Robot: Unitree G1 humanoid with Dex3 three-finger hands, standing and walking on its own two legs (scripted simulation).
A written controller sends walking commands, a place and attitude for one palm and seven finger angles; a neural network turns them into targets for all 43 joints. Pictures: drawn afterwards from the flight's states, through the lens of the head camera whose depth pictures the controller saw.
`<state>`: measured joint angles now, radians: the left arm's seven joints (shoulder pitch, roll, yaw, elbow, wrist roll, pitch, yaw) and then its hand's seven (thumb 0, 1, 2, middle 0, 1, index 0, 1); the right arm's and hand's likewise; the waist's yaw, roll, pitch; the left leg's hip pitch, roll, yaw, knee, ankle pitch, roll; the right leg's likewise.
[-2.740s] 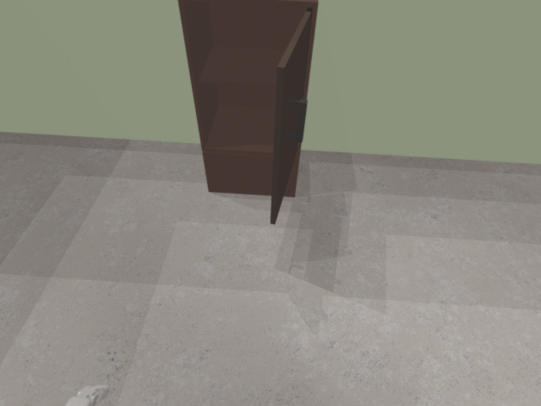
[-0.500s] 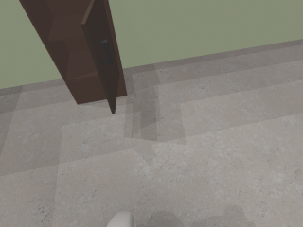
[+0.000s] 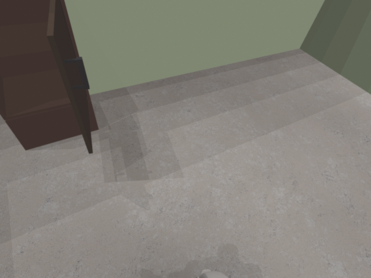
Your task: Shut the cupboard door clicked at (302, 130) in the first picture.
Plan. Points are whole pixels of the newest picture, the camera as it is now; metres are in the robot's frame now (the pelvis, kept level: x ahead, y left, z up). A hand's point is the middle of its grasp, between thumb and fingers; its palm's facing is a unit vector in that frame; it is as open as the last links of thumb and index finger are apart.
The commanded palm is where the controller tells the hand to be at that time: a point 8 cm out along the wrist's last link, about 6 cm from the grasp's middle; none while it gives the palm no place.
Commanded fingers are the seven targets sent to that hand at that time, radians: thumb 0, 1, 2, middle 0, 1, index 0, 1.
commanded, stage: walk around to get in front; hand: left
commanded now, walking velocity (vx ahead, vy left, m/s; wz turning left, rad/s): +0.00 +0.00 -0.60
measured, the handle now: (77, 74) +0.76 +0.46 -0.05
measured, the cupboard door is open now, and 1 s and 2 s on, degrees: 80 80 80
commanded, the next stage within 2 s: none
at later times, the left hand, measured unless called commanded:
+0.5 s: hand (138, 264) +0.18 +0.12 -0.16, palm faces -0.40 -0.90 -0.20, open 7.4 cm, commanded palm none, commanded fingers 0.00 0.90 0.90 -0.20 -0.30 -0.20 -0.30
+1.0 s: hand (137, 240) +0.25 +0.13 -0.21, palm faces -0.50 -0.85 -0.14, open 7.4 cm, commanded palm none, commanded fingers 0.00 0.90 0.90 -0.20 -0.30 -0.20 -0.30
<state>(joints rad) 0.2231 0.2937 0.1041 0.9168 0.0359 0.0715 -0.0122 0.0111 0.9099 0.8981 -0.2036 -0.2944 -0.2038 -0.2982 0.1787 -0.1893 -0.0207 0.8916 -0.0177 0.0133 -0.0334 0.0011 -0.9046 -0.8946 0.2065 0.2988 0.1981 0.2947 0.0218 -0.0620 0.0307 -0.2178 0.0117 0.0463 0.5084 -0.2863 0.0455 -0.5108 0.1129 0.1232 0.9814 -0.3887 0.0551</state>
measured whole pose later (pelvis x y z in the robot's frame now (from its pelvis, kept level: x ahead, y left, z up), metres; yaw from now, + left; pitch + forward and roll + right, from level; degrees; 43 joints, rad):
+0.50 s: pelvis +0.00 -0.01 -0.01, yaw -21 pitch +1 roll -1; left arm 0.14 0.20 0.07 0.90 0.03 0.05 -0.05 0.01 0.91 0.90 -0.20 -0.29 -0.20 -0.30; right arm 0.38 -0.24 -0.06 1.00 -0.03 0.00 -0.01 0.00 -0.90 -0.89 0.21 0.30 0.20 0.29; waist -0.07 0.04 0.02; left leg -0.21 0.18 0.37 0.61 -0.39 -0.01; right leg -0.23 -0.04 -0.11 0.55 -0.39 0.00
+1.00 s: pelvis +0.19 -0.05 -0.02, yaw -37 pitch -2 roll -3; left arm 0.40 0.21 0.07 1.09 0.02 0.00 -0.01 0.01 0.91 0.90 -0.21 -0.29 -0.20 -0.30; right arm 0.12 -0.17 -0.02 0.90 -0.03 -0.07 0.01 0.00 -0.91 -0.89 0.21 0.30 0.20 0.29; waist 0.04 -0.06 0.08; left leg -0.42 0.10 0.17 0.72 -0.27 0.06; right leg -0.23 0.01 0.07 1.11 -0.49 -0.01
